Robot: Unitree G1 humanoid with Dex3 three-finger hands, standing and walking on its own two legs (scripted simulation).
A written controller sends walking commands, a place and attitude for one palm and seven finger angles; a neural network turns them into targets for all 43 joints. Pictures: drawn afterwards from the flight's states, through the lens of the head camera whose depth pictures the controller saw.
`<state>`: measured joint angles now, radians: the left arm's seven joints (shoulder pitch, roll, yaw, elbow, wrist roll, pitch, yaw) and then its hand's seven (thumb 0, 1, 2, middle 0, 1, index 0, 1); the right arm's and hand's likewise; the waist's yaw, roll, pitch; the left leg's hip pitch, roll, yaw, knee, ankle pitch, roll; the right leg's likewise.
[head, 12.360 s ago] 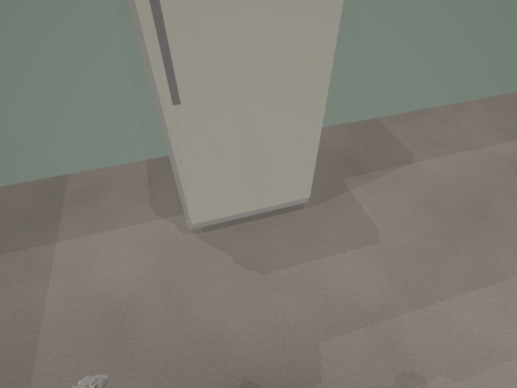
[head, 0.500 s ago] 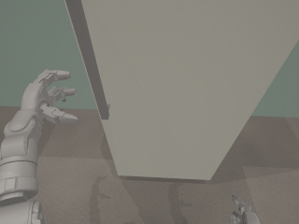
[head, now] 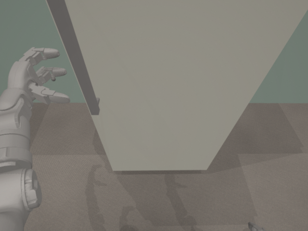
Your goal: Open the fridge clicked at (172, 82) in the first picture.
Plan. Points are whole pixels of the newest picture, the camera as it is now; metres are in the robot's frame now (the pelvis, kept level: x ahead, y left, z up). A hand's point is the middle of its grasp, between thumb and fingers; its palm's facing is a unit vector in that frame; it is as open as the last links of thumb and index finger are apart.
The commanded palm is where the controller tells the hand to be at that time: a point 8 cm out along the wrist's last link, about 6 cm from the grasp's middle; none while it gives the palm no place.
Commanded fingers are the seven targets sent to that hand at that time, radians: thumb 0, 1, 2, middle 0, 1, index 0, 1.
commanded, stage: move the hooked fingers beside the handle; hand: left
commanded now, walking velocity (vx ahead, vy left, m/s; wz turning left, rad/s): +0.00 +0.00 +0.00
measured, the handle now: (80, 59) +0.50 +0.20 +0.17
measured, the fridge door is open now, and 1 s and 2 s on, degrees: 0 0 0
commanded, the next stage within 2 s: feel for the door with the fingertips in 0.84 s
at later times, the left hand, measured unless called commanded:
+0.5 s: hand (50, 79) +0.43 +0.26 +0.17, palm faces +0.04 -1.00 -0.02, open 14.0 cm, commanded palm +0.41 +0.30 +0.16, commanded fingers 0.00 -0.50 0.30 -0.30 -1.20 -0.30 -1.20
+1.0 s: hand (55, 80) +0.44 +0.25 +0.16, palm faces +0.07 -1.00 -0.04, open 14.0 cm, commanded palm +0.41 +0.29 +0.16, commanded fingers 0.00 -0.50 0.30 -0.30 -1.20 -0.30 -1.20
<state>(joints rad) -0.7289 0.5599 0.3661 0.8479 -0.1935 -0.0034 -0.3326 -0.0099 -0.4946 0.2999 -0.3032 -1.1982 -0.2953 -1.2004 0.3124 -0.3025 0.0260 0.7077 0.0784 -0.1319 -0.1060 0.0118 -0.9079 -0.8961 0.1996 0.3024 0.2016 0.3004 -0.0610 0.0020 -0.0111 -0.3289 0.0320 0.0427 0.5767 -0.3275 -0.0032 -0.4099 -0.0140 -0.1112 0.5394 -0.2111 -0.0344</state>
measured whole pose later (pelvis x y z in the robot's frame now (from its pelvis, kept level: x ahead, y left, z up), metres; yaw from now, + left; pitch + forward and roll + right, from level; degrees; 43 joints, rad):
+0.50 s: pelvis +0.01 +0.02 +0.00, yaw +0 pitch +5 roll -1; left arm -0.68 0.50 0.33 0.78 -0.21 -0.02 -0.31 -0.01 -0.50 0.30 -0.30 -1.20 -0.30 -1.20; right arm 0.33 -0.28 0.03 0.69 0.08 -0.11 -0.10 0.01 -0.91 -0.90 0.20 0.30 0.20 0.30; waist -0.04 0.01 -0.04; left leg -0.32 0.02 0.05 0.58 -0.34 0.02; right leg -0.39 -0.02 -0.10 0.52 -0.21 -0.01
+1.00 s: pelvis +0.01 +0.01 +0.00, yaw +0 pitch +5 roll -1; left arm -0.68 0.51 0.35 0.80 -0.19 -0.02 -0.29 -0.01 -0.49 0.30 -0.30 -1.20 -0.29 -1.20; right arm 0.33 -0.29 0.03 0.68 0.07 -0.10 -0.09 0.01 -0.91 -0.90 0.20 0.30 0.20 0.30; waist -0.05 0.02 -0.03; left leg -0.31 0.03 0.05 0.56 -0.34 0.01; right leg -0.40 -0.02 -0.10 0.52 -0.21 -0.02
